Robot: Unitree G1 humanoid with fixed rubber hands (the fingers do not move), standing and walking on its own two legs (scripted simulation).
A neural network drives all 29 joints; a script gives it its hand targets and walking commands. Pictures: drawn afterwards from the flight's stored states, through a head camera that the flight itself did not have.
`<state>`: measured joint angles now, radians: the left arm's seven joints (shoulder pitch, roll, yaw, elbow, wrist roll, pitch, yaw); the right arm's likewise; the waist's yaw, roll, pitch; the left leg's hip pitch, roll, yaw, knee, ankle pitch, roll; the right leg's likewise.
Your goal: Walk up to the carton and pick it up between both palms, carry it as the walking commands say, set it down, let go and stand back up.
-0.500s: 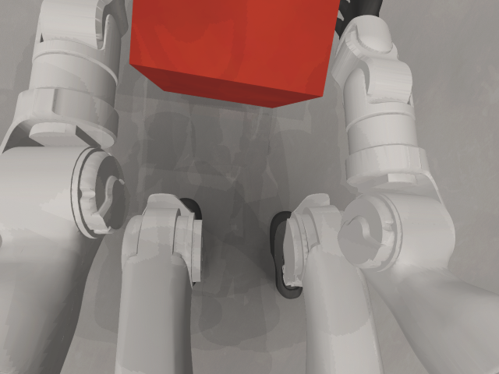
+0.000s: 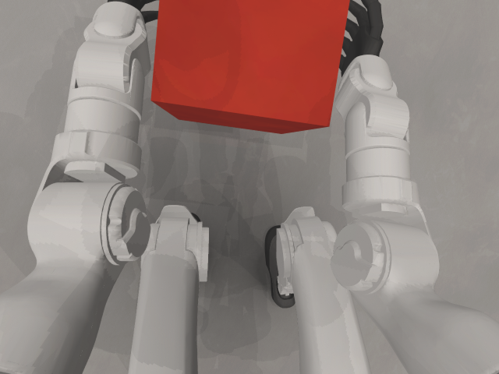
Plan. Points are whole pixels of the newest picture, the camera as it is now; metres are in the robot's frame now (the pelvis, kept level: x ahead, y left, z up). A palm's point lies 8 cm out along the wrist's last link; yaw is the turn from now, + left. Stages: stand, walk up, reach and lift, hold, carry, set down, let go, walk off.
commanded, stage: reach and lift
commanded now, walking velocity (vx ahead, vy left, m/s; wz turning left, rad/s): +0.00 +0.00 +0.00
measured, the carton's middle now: (244, 50) +0.55 +0.03 -0.18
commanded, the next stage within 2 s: none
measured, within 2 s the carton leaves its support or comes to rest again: neither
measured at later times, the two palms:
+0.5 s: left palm (112, 0) +0.53 +0.18 -0.04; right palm (390, 60) +0.51 -0.11 -0.04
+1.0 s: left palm out of the picture +0.51 +0.17 +0.03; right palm (447, 56) +0.49 -0.12 +0.04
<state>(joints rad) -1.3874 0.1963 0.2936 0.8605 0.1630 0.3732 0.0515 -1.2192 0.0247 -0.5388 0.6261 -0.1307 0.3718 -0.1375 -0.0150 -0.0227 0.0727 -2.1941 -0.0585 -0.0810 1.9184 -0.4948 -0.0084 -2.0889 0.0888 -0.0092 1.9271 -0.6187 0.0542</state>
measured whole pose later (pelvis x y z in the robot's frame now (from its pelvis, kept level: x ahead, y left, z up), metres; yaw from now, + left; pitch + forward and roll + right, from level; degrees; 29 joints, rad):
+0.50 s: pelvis +0.00 +0.00 +0.04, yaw +1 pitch +44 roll -5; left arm -1.28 0.14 0.36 0.80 0.21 0.40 0.02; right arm -1.12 0.09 -0.57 0.55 -0.20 0.42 -0.11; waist -0.03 -0.01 -0.02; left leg -2.08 -0.06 -0.08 1.77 -0.45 -0.01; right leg -1.99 0.08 0.00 1.79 -0.57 0.05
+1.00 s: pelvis +0.00 +0.00 +0.09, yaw +2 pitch +41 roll -5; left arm -1.13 0.06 0.38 0.76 0.24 0.40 0.04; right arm -0.99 0.11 -0.57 0.54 -0.23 0.42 -0.08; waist -0.04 0.01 -0.11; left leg -1.89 -0.06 -0.07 1.59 -0.43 0.00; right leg -1.79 0.07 0.02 1.60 -0.54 0.05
